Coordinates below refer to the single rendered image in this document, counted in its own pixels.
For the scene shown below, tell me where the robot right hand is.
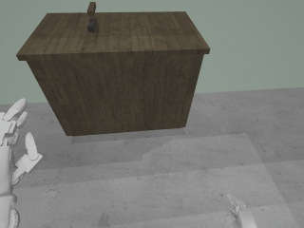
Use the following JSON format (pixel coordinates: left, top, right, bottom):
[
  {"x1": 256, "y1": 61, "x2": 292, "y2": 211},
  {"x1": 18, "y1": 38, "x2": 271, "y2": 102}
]
[{"x1": 221, "y1": 194, "x2": 257, "y2": 228}]

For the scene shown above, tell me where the robot left hand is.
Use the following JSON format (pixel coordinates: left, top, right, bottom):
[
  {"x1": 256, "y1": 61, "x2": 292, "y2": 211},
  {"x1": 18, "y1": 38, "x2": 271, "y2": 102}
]
[{"x1": 0, "y1": 98, "x2": 43, "y2": 195}]

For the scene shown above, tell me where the tap lever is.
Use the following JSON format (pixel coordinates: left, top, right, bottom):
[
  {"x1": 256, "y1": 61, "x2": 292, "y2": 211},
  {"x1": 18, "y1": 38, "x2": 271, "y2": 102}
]
[{"x1": 87, "y1": 19, "x2": 96, "y2": 32}]

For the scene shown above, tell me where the left robot forearm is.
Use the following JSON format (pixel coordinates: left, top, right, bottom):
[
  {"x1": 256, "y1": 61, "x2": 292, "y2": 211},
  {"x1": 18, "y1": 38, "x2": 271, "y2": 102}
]
[{"x1": 0, "y1": 194, "x2": 20, "y2": 228}]

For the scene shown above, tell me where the counter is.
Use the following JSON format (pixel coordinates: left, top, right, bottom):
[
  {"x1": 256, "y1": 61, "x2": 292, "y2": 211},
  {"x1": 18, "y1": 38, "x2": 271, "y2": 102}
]
[{"x1": 16, "y1": 2, "x2": 210, "y2": 137}]

